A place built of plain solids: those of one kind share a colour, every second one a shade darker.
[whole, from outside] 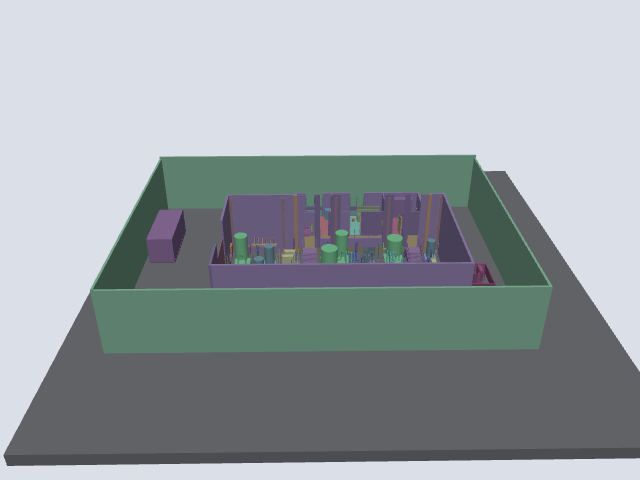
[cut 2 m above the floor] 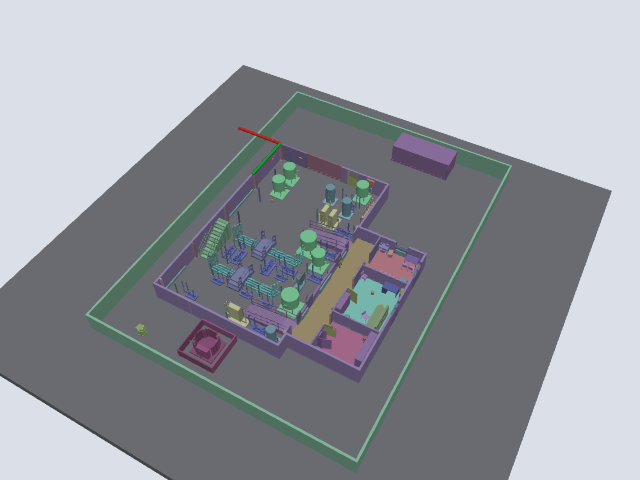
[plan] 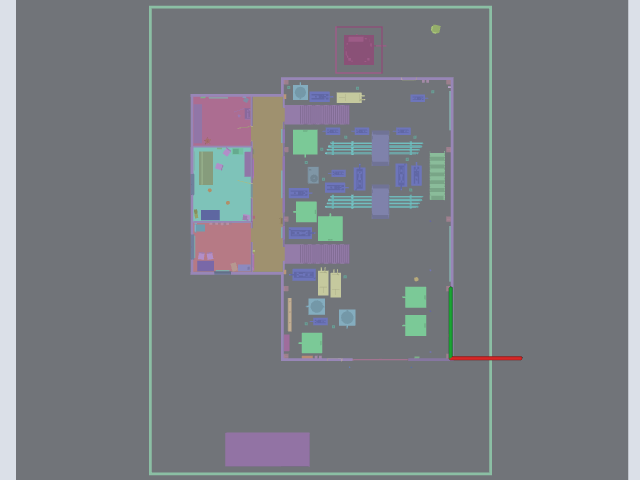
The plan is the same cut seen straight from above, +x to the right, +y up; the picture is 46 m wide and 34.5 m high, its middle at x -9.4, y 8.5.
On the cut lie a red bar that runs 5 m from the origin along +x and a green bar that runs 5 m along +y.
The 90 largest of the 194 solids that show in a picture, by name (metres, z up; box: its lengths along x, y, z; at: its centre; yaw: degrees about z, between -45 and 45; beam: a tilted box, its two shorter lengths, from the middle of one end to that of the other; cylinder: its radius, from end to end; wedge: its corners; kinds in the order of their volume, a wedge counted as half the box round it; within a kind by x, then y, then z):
{
 "yard_bound_1": {"box": [0.2, 33.74, 6.2], "at": [-21.59, 8.46, 3.05]},
 "yard_bound_2": {"box": [24.65, 0.2, 5.98], "at": [-9.37, -8.31, 2.94]},
 "yard_bound_3": {"box": [24.65, 0.2, 5.9], "at": [-9.37, 25.23, 2.9]},
 "yard_bound_4": {"box": [0.2, 33.74, 5.9], "at": [2.86, 8.46, 2.9]},
 "wall_1": {"box": [0.2, 1.11, 3.26], "at": [-18.6, 6.55, 1.58]},
 "wall_2": {"box": [0.2, 1.81, 1.66], "at": [-18.6, 8.0, 0.78]},
 "wall_3": {"box": [0.2, 0.91, 3.26], "at": [-18.6, 9.35, 1.58]},
 "wall_4": {"box": [0.2, 1.96, 3.26], "at": [-18.6, 10.78, 1.58]},
 "wall_5": {"box": [0.2, 1.51, 1.66], "at": [-18.6, 12.5, 0.78]},
 "wall_6": {"box": [0.2, 1.96, 3.26], "at": [-18.6, 14.22, 1.58]},
 "wall_7": {"box": [0.2, 3.8, 3.26], "at": [-18.6, 17.1, 1.58]},
 "wall_8": {"box": [1.71, 0.2, 3.26], "at": [-17.85, 6.1, 1.58]},
 "wall_9": {"box": [4.4, 0.2, 3.26], "at": [-16.5, 18.9, 1.58]},
 "wall_10": {"box": [4.2, 0.06, 3.26], "at": [-16.4, 9.77, 1.58]},
 "wall_11": {"box": [4.2, 0.06, 3.26], "at": [-16.4, 9.83, 1.58]},
 "wall_12": {"box": [4.2, 0.06, 3.26], "at": [-16.4, 15.17, 1.58]},
 "wall_13": {"box": [4.2, 0.06, 3.26], "at": [-16.4, 15.23, 1.58]},
 "wall_14": {"box": [1.51, 0.2, 3.26], "at": [-15.05, 6.1, 1.58]},
 "wall_15": {"box": [0.06, 2.15, 3.26], "at": [-14.33, 7.28, 1.58]},
 "wall_16": {"box": [0.06, 1.71, 3.26], "at": [-14.33, 10.65, 1.58]},
 "wall_17": {"box": [0.06, 2.1, 3.26], "at": [-14.33, 17.75, 1.58]},
 "wall_18": {"box": [0.06, 2.15, 3.26], "at": [-14.27, 7.28, 1.58]},
 "wall_19": {"box": [0.06, 1.76, 3.26], "at": [-14.27, 10.62, 1.58]},
 "wall_20": {"box": [0.06, 2.67, 3.26], "at": [-14.27, 13.93, 1.58]},
 "wall_21": {"box": [0.06, 2.1, 3.26], "at": [-14.27, 17.75, 1.58]},
 "wall_22": {"box": [2.3, 0.2, 3.26], "at": [-13.15, 6.1, 1.58]},
 "wall_23": {"box": [2.3, 0.2, 3.26], "at": [-13.15, 18.9, 1.58]},
 "wall_24": {"box": [0.2, 6.4, 6.25], "at": [-12.1, 3.0, 3.08]},
 "wall_25": {"box": [0.2, 1.4, 6.25], "at": [-12.1, 19.5, 3.08]},
 "wall_26": {"box": [0.06, 4.11, 0.97], "at": [-12.03, 12.5, 0.97]},
 "wall_27": {"box": [0.06, 0.87, 6.25], "at": [-11.97, 6.57, 3.08]},
 "wall_28": {"box": [0.06, 0.91, 6.25], "at": [-11.97, 10.0, 3.08]},
 "wall_29": {"box": [0.06, 4.11, 1.51], "at": [-11.97, 12.5, 0.7]},
 "wall_30": {"box": [0.06, 0.91, 6.25], "at": [-11.97, 15.0, 3.08]},
 "wall_31": {"box": [0.06, 0.87, 6.25], "at": [-11.97, 18.43, 3.08]},
 "wall_32": {"box": [5.16, 0.2, 6.25], "at": [-9.62, -0.1, 3.08]},
 "wall_33": {"box": [12.4, 0.2, 6.25], "at": [-6.0, 20.1, 3.08]},
 "wall_34": {"box": [3.26, 0.2, 6.25], "at": [-1.43, -0.1, 3.08]},
 "wall_35": {"box": [0.2, 20.4, 6.25], "at": [0.1, 10.0, 3.08]},
 "beyond_container_1": {"box": [5.99, 2.32, 2.59], "at": [-13.19, -6.56, 1.24]},
 "beyond_container_2": {"box": [6.06, 2.4, 2.65], "at": [-13.19, -6.56, 1.27]},
 "buffer_vessel_1": {"box": [1.78, 1.78, 0.17], "at": [-10.46, 15.54, 0.04]},
 "buffer_vessel_2": {"cylinder": 0.75, "from": [-10.46, 15.54, 0.77], "to": [-10.46, 15.54, 2.4]},
 "buffer_vessel_3": {"box": [1.48, 1.48, 0.17], "at": [-10.38, 10.52, 0.04]},
 "buffer_vessel_4": {"cylinder": 0.6, "from": [-10.38, 10.52, 0.73], "to": [-10.38, 10.52, 3.04]},
 "buffer_vessel_5": {"box": [1.48, 1.48, 0.17], "at": [-9.98, 1.09, 0.04]},
 "buffer_vessel_6": {"cylinder": 0.6, "from": [-9.98, 1.09, 0.73], "to": [-9.98, 1.09, 3.04]},
 "buffer_vessel_7": {"box": [1.78, 1.78, 0.17], "at": [-8.66, 9.31, 0.04]},
 "buffer_vessel_8": {"cylinder": 0.75, "from": [-8.66, 9.31, 0.77], "to": [-8.66, 9.31, 2.4]},
 "buffer_vessel_9": {"box": [1.51, 1.51, 0.17], "at": [-2.52, 2.35, 0.04]},
 "buffer_vessel_10": {"cylinder": 0.61, "from": [-2.52, 2.35, 0.74], "to": [-2.52, 2.35, 2.63]},
 "buffer_vessel_11": {"box": [1.51, 1.51, 0.17], "at": [-2.52, 4.38, 0.04]},
 "buffer_vessel_12": {"cylinder": 0.61, "from": [-2.52, 4.38, 0.74], "to": [-2.52, 4.38, 2.63]},
 "raised_floor_corridor_1": {"box": [2.43, 12.73, 0.56], "at": [-13.15, 12.5, 0.23]},
 "raised_floor_control_1": {"box": [4.33, 5.53, 0.56], "at": [-16.4, 12.5, 0.23]},
 "raised_floor_mess_1": {"box": [4.33, 3.73, 0.56], "at": [-16.4, 8.0, 0.23]},
 "raised_floor_switch_1": {"box": [4.33, 3.73, 0.56], "at": [-16.4, 17.0, 0.23]},
 "row_1": {"box": [0.6, 2.8, 2.1], "at": [-18.18, 16.85, 1.66]},
 "row_2": {"box": [0.45, 1.8, 2.1], "at": [-14.61, 13.95, 1.66]},
 "air_vessel_1": {"cylinder": 0.4, "from": [-10.81, 19.11, 0.35], "to": [-10.81, 19.11, 1.89]},
 "air_vessel_2": {"box": [1.18, 1.18, 0.17], "at": [-9.63, 3.71, 0.04]},
 "air_vessel_3": {"cylinder": 0.45, "from": [-9.63, 3.71, 0.36], "to": [-9.63, 3.71, 2.08]},
 "air_vessel_4": {"box": [1.18, 1.18, 0.17], "at": [-7.44, 2.92, 0.04]},
 "air_vessel_5": {"cylinder": 0.45, "from": [-7.44, 2.92, 0.36], "to": [-7.44, 2.92, 2.08]},
 "beyond_storage_tank_1": {"box": [0.1, 3.41, 0.9], "at": [-8.25, 22.16, 0.39]},
 "beyond_storage_tank_2": {"box": [1.07, 0.37, 1.08], "at": [-6.81, 22.93, 0.75]},
 "beyond_storage_tank_3": {"box": [3.41, 0.1, 0.9], "at": [-6.6, 20.5, 0.39]},
 "beyond_storage_tank_4": {"box": [2.15, 2.15, 0.17], "at": [-6.6, 22.15, 0.03]},
 "beyond_storage_tank_5": {"box": [3.41, 0.1, 0.9], "at": [-6.6, 23.81, 0.39]},
 "beyond_storage_tank_6": {"box": [0.1, 3.41, 0.9], "at": [-4.95, 22.15, 0.39]},
 "plate_exchanger_1": {"box": [0.42, 1.0, 1.56], "at": [-9.17, 5.63, 1.07]},
 "plate_exchanger_2": {"box": [0.42, 1.0, 1.56], "at": [-8.27, 5.49, 1.07]},
 "plate_exchanger_3": {"box": [1.0, 0.42, 1.56], "at": [-7.07, 18.73, 1.07]},
 "stile_1": {"box": [1.25, 1.35, 0.56], "at": [-5.05, 11.25, 0.23]},
 "stile_2": {"box": [1.25, 1.35, 0.56], "at": [-5.05, 15.1, 0.23]},
 "pump_unit_1": {"box": [1.46, 0.75, 0.2], "at": [-10.92, 11.87, 0.05]},
 "pump_unit_2": {"box": [1.67, 0.86, 0.2], "at": [-10.81, 9.0, 0.05]},
 "pump_unit_3": {"box": [1.67, 0.86, 0.2], "at": [-10.54, 6.0, 0.05]},
 "pump_unit_4": {"box": [1.46, 0.75, 0.2], "at": [-9.42, 18.79, 0.05]},
 "pump_unit_5": {"box": [0.86, 1.67, 0.2], "at": [-6.55, 12.88, 0.05]},
 "pump_unit_6": {"box": [0.86, 1.67, 0.2], "at": [-3.55, 13.16, 0.05]},
 "pump_unit_7": {"box": [0.75, 1.46, 0.2], "at": [-2.46, 13.13, 0.05]},
 "door_landing_1": {"box": [1.1, 1.4, 0.56], "at": [-11.39, 7.5, 0.23]},
 "door_landing_2": {"box": [1.1, 1.4, 0.56], "at": [-11.39, 17.5, 0.23]},
 "roller_shutter_1": {"box": [3.86, 0.06, 4.55], "at": [-5.05, -0.12, 2.23]},
 "control_desk_1": {"box": [0.5, 2.4, 0.79], "at": [-17.84, 13.66, 0.85]},
 "pier_1": {"box": [0.17, 0.34, 6.25], "at": [-11.91, 6.2, 3.08]},
 "pier_2": {"box": [0.17, 0.34, 6.25], "at": [-11.91, 18.8, 3.08]},
 "wash_basin_1": {"box": [0.4, 1.2, 0.85], "at": [-11.8, 1.11, 0.38]},
 "wheelie_bin_1": {"box": [0.62, 0.51, 1.12], "at": [-17.98, 9.36, 1.02]}
}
